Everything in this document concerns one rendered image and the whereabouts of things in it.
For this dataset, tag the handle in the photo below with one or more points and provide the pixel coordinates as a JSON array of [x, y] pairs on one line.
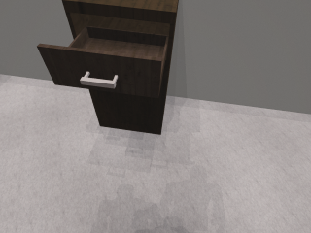
[[85, 80]]

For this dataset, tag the drawer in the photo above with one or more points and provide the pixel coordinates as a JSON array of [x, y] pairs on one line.
[[137, 58]]

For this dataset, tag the cabinet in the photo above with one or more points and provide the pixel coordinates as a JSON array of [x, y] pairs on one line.
[[118, 110]]

